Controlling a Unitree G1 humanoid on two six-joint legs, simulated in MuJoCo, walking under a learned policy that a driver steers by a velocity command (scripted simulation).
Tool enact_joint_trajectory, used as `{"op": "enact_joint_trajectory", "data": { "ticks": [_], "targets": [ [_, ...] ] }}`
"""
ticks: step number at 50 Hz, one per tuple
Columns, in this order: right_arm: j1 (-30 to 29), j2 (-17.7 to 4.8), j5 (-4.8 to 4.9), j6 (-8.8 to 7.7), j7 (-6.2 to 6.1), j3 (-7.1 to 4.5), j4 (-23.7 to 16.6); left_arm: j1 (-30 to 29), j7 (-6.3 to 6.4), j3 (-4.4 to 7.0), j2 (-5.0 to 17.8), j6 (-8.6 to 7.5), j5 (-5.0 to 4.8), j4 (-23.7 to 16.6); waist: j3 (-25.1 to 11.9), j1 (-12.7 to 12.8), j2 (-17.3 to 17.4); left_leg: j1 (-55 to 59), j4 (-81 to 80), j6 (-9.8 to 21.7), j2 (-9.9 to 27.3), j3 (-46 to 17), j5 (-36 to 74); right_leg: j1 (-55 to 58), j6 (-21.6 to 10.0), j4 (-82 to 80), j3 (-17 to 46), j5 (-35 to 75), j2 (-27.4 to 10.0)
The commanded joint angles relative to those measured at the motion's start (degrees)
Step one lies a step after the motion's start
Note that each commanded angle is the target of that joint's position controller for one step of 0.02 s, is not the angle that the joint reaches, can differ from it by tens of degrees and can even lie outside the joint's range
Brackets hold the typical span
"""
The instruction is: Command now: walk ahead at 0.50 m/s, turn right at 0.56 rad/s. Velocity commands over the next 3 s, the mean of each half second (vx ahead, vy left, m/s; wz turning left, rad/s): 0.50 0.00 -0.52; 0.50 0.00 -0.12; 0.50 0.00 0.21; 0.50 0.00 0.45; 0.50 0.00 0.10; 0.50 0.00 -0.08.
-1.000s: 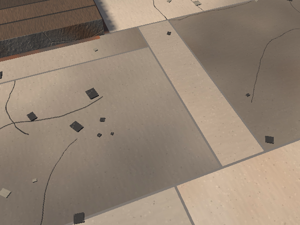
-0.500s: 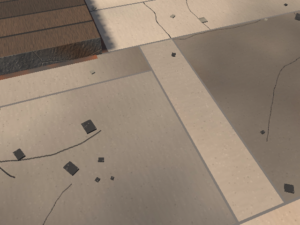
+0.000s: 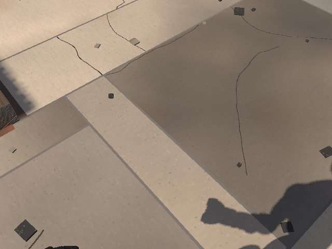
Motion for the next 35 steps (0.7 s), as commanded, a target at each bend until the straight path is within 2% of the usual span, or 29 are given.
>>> {"op": "enact_joint_trajectory", "data": {
  "ticks": [1, 2, 3, 4, 5, 6, 8, 10, 12, 15, 17, 19, 21, 22, 23, 24, 25, 26, 27, 28, 29, 30, 31, 32, 35],
  "targets": [
    [1.14, -1.96, -0.28, -3.82, 0.98, 0.96, -9.25, 19.87, 1.2, 5.31, 18.85, -0.67, 0.69, 0.17, -23.19, 4.59, -14.36, -42.83, 47.77, 0.75, -8.83, -16.05, -8.82, 53.35, -19.62, -15.65, 53.26, -7.29, -20.34],
    [-7.71, -7.36, 2.17, -5.97, 1.72, -0.22, -10.58, 21.09, 0.87, 3.89, 13.55, -1.2, 1.06, 0.45, -20.21, 8.71, -5.17, -49.44, 48.9, 2.36, -5.74, -22.83, -4.6, 52.21, -15.47, -20.13, 49.8, -6.52, -19.14],
    [-10.33, -7.62, 2.88, -6.78, 1.93, -0.29, -11.63, 18.21, 0.96, 3.24, 11.14, -1.8, 0.83, 0.47, -12.94, 7.29, -3.59, -51.36, 44.84, 3.8, -3.28, -22.19, 0.98, 45.21, -12.89, -19.73, 40.5, -2.09, -17.11],
    [-9.78, -7.19, 1.67, -6.75, 1.41, -0.36, -10.43, 13.35, 0.94, 2.61, 9.33, -2.16, 0.51, -0.68, -9.13, 4.14, 2.03, -47.27, 39.87, 3.71, -0.52, -22.27, 5.14, 35.9, -10.63, -19.66, 33.4, 3.68, -14.33],
    [-8.98, -7.89, 0.47, -6.12, 1.09, -0.99, -10.0, 10.04, 1.13, 2.02, 7.63, -2.26, 0.6, -1.59, -7.08, 2.12, 2.08, -42.86, 35.33, 3.05, 0.93, -22.15, 7.23, 28.62, -9.45, -20.32, 28.59, 8.7, -12.2],
    [-7.82, -8.0, 0.16, -5.19, 1.2, -1.3, -10.01, 8.99, 1.43, 1.61, 6.92, -2.33, 1.08, -2.24, -6.68, 0.57, 0.99, -39.27, 33.25, 2.46, 1.86, -22.37, 8.55, 24.46, -9.03, -21.39, 26.49, 11.32, -10.98],
    [-8.09, -6.68, -0.63, -3.88, 1.14, -1.28, -10.88, 9.74, 2.12, 1.79, 8.17, -2.52, 0.76, -2.25, -5.7, -0.27, 0.66, -37.74, 27.98, 0.57, 1.73, -21.21, 10.21, 20.02, -9.21, -22.73, 23.84, 15.11, -9.76],
    [-12.2, -5.52, -1.26, -3.29, 0.86, -0.91, -12.59, 11.84, 3.01, 2.26, 10.14, -2.55, 0.72, -2.08, -4.18, 0.66, -0.07, -39.05, 21.0, -1.02, 0.7, -20.12, 15.51, 17.65, -8.78, -23.5, 21.41, 17.01, -8.49],
    [-16.95, -4.73, -1.24, -3.31, 0.91, -0.49, -14.14, 13.69, 3.62, 2.35, 10.51, -2.23, 0.58, -1.86, -3.14, 2.33, -1.46, -38.71, 11.67, -1.53, -0.99, -19.78, 22.94, 16.51, -7.06, -23.12, 19.51, 15.18, -6.49],
    [-22.38, -3.78, -0.57, -3.78, 1.66, 0.16, -15.95, 15.79, 3.82, 2.32, 10.38, -1.78, 0.39, -1.52, -2.37, 4.75, -3.92, -34.77, -0.27, -1.03, -3.99, -19.16, 31.61, 15.33, -4.6, -22.19, 19.01, 8.73, -4.93],
    [-24.27, -4.51, -0.04, -4.14, 2.22, 0.18, -16.96, 17.31, 3.79, 2.26, 10.22, -1.66, 0.27, -0.84, -2.27, 5.68, -4.8, -33.4, -3.57, -0.53, -4.7, -19.51, 33.35, 16.94, -4.13, -21.0, 20.83, 6.1, -6.24],
    [-24.6, -5.66, -0.02, -4.73, 2.94, 0.04, -17.41, 18.81, 3.97, 1.98, 9.29, -1.49, 0.24, -0.05, -2.38, 6.05, -5.08, -33.46, -6.1, 0.61, -4.54, -20.24, 32.25, 21.32, -3.81, -18.2, 23.05, 5.16, -8.27],
    [-23.34, -6.81, -0.09, -5.36, 3.45, -0.23, -17.47, 19.16, 4.3, 1.99, 9.46, -1.21, 0.61, 0.35, -2.22, 5.13, -6.29, -32.46, -7.22, 2.29, -4.56, -20.06, 27.59, 25.02, -3.26, -15.5, 25.3, 8.0, -10.31],
    [-21.19, -7.45, -0.12, -5.62, 3.46, -0.48, -17.05, 18.72, 4.35, 2.05, 9.71, -0.99, 0.76, 0.31, -2.57, 3.84, -7.14, -30.0, -8.05, 3.39, -5.1, -19.13, 25.14, 26.05, -2.71, -13.56, 25.6, 12.06, -10.51],
    [-16.28, -8.63, -0.44, -5.88, 3.26, -1.16, -15.68, 17.8, 4.29, 1.81, 9.26, -0.87, 0.83, -0.08, -4.76, 1.19, -7.11, -23.42, -10.07, 5.01, -6.36, -17.65, 24.78, 26.28, -1.63, -8.77, 24.49, 19.91, -8.5],
    [-8.64, -10.71, -1.28, -6.11, 3.02, -1.94, -14.25, 16.77, 4.0, 1.02, 7.5, -0.96, 1.25, -0.91, -11.1, -2.37, -5.44, -10.97, -8.03, 8.01, -2.38, -20.97, 26.47, 22.55, 0.02, 1.87, 21.96, 21.51, -5.46],
    [0.36, -15.06, -2.09, -5.98, 2.78, -3.09, -13.01, 22.25, 3.91, 0.03, 4.53, -1.37, 1.26, -1.58, -20.6, -2.85, 5.04, 10.59, -7.25, 15.3, 9.26, -38.29, 23.59, 6.3, 3.82, 21.37, 16.64, 7.17, 1.08],
    [4.65, -14.72, -1.04, -5.29, 3.68, -3.33, -10.33, 27.54, 3.79, -0.63, 3.69, -2.03, -0.15, -0.8, -23.89, -1.92, 19.21, 19.07, -16.12, 20.66, 16.73, -60.18, 9.25, -8.16, 6.06, 34.41, 15.27, -24.57, 5.5],
    [2.75, -9.92, 0.51, -5.02, 3.72, -2.01, -10.88, 22.64, 3.73, 0.33, 8.89, -2.19, -0.82, -0.8, -15.94, -3.31, 11.91, 14.39, -18.3, 18.27, 15.61, -59.13, -2.36, -14.83, 5.73, 39.89, 17.58, -22.64, 2.16],
    [-1.5, -7.7, 0.47, -4.43, 3.5, -1.24, -11.75, 16.19, 3.69, 0.58, 10.25, -2.26, -0.43, -2.26, -8.79, -3.33, 6.35, 6.03, -19.38, 15.9, 13.49, -50.91, -1.24, -16.1, 5.44, 39.64, 15.28, -17.39, -0.36],
    [-4.79, -6.89, -0.19, -3.93, 3.4, -0.69, -12.26, 12.7, 3.67, 0.5, 9.68, -2.41, 0.5, -3.26, -4.6, -1.88, 3.37, -1.98, -20.94, 15.09, 11.13, -44.82, 4.69, -14.42, 5.4, 36.62, 13.07, -13.38, -2.62],
    [-6.38, -5.87, -0.76, -3.88, 3.4, -0.21, -12.39, 11.99, 3.59, 0.66, 8.91, -2.41, 1.1, -3.55, -2.79, -0.29, 3.47, -6.89, -22.4, 14.63, 9.06, -40.77, 9.92, -12.21, 5.4, 33.06, 12.35, -10.58, -4.7],
    [-6.83, -5.4, -1.1, -3.99, 3.38, 0.07, -12.25, 12.99, 3.5, 0.63, 7.96, -2.27, 1.07, -3.43, -3.05, 0.93, 4.91, -9.62, -23.55, 14.27, 7.53, -37.92, 13.63, -9.33, 5.47, 30.78, 11.87, -9.01, -5.97],
    [-6.48, -5.31, -0.89, -4.13, 3.39, 0.12, -11.87, 13.88, 3.48, 0.44, 6.88, -2.09, 0.94, -3.15, -3.49, 1.37, 5.89, -10.71, -24.56, 14.49, 6.59, -35.62, 16.46, -8.02, 5.73, 28.91, 11.08, -8.38, -6.46],
    [-4.37, -7.78, -0.3, -4.39, 2.93, -0.4, -10.51, 10.87, 3.66, -0.14, 5.29, -1.87, 1.38, -4.45, -2.89, 1.11, 5.24, -11.07, -26.73, 15.75, 6.61, -30.83, 25.02, -10.3, 7.25, 21.74, 9.42, -4.04, -7.56]
  ]
}}
Next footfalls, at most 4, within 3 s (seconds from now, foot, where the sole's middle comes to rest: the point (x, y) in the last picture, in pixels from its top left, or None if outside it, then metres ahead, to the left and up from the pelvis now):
0.48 left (153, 242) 0.48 0.07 -0.75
1.02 right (229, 191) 0.68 -0.25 -0.75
1.56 left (184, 127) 1.02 -0.08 -0.75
2.06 right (217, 85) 1.31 -0.28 -0.75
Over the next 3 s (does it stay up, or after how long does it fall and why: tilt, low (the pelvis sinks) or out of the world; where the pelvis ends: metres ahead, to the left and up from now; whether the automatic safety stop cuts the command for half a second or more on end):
stays up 1.64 -0.10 0.03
